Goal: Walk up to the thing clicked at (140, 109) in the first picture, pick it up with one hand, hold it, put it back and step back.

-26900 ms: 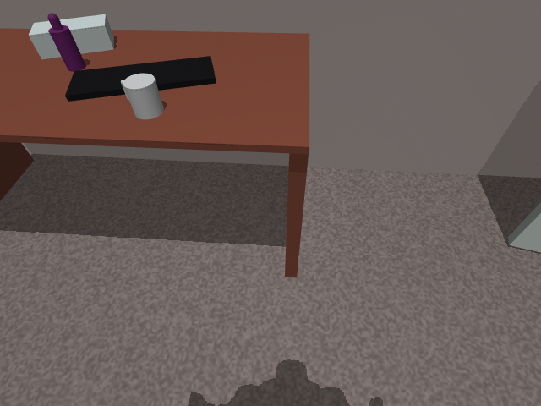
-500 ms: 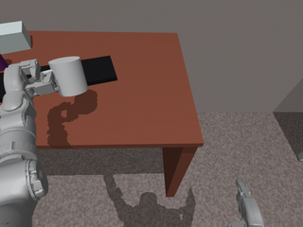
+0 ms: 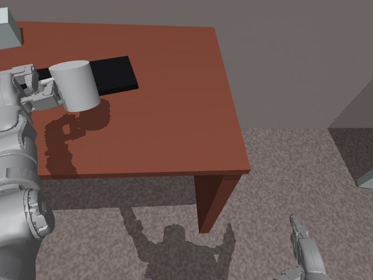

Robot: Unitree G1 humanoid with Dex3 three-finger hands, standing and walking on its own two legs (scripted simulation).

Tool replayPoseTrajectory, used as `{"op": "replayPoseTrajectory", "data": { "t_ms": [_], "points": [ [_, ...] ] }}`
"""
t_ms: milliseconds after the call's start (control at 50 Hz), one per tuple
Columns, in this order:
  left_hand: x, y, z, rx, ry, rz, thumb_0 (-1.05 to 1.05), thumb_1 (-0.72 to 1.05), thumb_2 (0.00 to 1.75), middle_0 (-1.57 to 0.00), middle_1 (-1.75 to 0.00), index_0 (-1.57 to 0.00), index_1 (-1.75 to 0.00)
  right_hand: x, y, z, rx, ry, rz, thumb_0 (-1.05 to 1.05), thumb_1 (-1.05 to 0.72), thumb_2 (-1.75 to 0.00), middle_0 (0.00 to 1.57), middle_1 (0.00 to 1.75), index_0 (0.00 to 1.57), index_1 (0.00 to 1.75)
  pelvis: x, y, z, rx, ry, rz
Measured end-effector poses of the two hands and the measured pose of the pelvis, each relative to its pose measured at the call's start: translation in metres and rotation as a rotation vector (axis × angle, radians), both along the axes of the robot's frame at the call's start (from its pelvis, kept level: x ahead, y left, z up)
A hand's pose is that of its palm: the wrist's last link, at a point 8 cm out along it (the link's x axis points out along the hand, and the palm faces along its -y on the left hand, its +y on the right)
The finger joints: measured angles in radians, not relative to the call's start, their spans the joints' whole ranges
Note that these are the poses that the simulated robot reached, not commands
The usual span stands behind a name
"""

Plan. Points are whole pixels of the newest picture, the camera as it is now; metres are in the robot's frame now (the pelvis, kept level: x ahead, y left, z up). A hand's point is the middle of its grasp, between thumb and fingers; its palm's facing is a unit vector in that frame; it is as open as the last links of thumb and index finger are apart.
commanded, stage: lower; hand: left
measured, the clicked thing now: (69, 88) +0.51 +0.25 +0.11
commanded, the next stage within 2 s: loosen in 1.02 s
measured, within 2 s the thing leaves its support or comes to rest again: neither
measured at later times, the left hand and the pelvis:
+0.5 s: hand (53, 101) +0.50 +0.29 +0.09, palm faces +0.32 -0.95 +0.01, open 3.8 cm; pelvis -0.01 +0.00 -0.02, yaw -1 degrees
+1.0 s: hand (54, 104) +0.51 +0.30 +0.07, palm faces +0.33 -0.94 +0.02, open 3.8 cm; pelvis +0.00 +0.00 -0.03, yaw -1 degrees
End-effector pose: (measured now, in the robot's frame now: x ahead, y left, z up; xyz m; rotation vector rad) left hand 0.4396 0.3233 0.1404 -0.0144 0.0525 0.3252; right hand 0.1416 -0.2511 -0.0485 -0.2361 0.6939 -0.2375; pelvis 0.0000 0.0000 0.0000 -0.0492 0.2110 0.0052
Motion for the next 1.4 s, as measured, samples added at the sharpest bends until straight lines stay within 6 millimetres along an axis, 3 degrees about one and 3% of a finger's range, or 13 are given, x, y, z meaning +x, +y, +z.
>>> {"op": "replayPoseTrajectory", "data": {
  "t_ms": [200,500,900,1180,1400],
  "points": [
    [0.008,0.006,-0.004,-0.001,-0.003,0.010,0.00,0.11,1.33,-1.03,-1.47,-1.56,-1.62,-0.011,-0.003,-0.005,-0.017,0.018,-0.002,-0.01,0.54,-0.05,0.06,0.05,0.06,0.05,-0.007,-0.001,-0.007,-0.003,0.031,-0.005],
    [0.020,0.010,-0.051,-0.009,0.019,-0.003,0.01,0.13,1.30,-1.02,-1.46,-1.57,-1.60,-0.009,0.005,-0.007,-0.046,0.034,0.028,-0.01,0.53,-0.05,0.06,0.05,0.06,0.05,-0.007,0.000,-0.020,-0.015,0.100,-0.009],
    [0.028,0.016,-0.070,-0.010,0.003,0.006,0.01,0.14,1.29,-1.03,-1.44,-1.54,-1.57,0.004,0.015,-0.012,-0.029,0.041,0.048,-0.01,0.53,-0.05,0.06,0.05,0.06,0.05,0.006,0.004,-0.028,-0.022,0.136,-0.010],
    [0.029,0.018,-0.074,-0.016,-0.031,0.020,0.01,0.10,1.31,-1.05,-1.43,-1.54,-1.58,-0.001,0.006,-0.009,-0.067,0.034,0.062,-0.01,0.54,-0.05,0.06,0.05,0.06,0.05,-0.003,0.003,-0.037,-0.027,0.155,-0.007],
    [0.029,0.017,-0.074,-0.006,-0.032,0.017,0.02,0.16,1.06,-1.15,-1.22,-1.44,-1.28,-0.015,0.005,-0.011,-0.068,0.048,0.049,-0.01,0.54,-0.04,0.06,0.05,0.06,0.05,-0.010,0.001,-0.043,-0.027,0.162,-0.009]
  ]
}}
